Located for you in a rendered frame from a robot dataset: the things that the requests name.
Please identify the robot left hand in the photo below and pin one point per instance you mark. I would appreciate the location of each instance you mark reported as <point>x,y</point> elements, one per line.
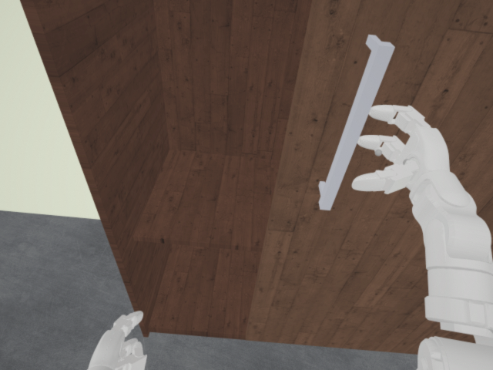
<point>113,352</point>

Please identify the wardrobe door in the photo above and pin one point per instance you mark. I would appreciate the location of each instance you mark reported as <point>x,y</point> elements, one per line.
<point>355,276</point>

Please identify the robot right upper arm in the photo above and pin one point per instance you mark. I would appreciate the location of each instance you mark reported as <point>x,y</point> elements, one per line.
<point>437,353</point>

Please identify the robot right forearm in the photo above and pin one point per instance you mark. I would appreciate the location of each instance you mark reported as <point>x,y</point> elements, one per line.
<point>458,256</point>

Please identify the handle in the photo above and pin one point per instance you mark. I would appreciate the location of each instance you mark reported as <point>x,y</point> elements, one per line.
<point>381,53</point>

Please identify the robot right hand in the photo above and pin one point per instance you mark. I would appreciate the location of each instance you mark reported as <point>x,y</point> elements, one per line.
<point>425,150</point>

